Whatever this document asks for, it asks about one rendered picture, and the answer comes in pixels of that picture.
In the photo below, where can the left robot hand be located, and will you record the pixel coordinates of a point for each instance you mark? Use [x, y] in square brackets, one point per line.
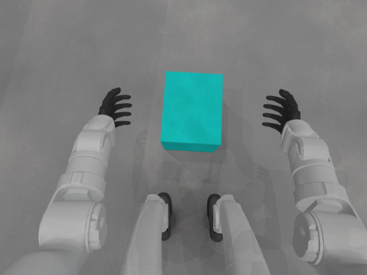
[109, 107]

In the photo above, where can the left robot forearm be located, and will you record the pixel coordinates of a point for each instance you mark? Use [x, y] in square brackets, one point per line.
[84, 178]

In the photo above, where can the right robot upper arm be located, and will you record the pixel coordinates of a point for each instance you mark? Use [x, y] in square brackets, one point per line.
[332, 243]

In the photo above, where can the robot right foot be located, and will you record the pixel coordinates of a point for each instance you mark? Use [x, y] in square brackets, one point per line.
[216, 237]

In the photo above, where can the right robot hand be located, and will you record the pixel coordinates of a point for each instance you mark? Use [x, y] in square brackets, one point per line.
[289, 110]

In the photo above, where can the carton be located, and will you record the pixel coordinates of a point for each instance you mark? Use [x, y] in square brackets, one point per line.
[192, 112]

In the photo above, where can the robot right shin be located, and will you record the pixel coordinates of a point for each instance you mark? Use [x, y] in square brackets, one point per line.
[224, 198]

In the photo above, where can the left robot upper arm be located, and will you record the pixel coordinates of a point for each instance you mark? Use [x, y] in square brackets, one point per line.
[71, 230]

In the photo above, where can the right robot forearm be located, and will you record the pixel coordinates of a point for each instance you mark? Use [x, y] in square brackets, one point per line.
[316, 184]

